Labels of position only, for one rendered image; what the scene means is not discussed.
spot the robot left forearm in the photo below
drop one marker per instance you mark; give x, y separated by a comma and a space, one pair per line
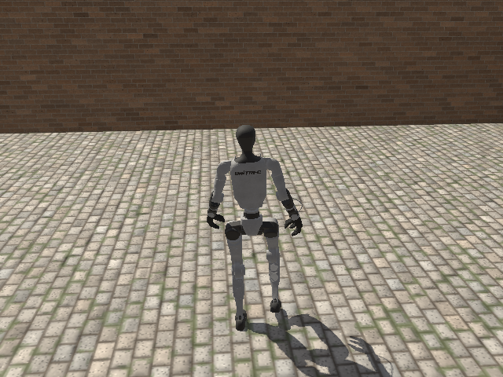
212, 208

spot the robot right forearm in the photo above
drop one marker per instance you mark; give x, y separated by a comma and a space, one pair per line
290, 207

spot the right robot upper arm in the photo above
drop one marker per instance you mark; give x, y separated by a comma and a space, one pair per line
278, 178

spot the right robot hand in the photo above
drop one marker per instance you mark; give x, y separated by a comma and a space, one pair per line
297, 223

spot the left robot hand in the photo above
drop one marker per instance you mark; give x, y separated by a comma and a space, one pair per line
217, 217

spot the robot right shin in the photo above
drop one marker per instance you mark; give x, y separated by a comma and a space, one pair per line
274, 273

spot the left robot upper arm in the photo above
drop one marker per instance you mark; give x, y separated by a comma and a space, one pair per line
220, 180

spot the robot right thigh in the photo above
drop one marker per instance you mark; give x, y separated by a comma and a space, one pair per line
271, 232

